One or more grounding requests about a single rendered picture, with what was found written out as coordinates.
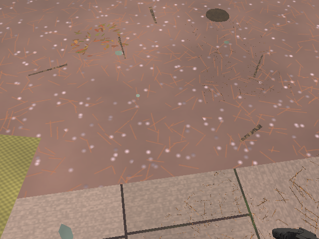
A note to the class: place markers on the right robot hand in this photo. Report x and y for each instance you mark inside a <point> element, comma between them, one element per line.
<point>292,233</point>

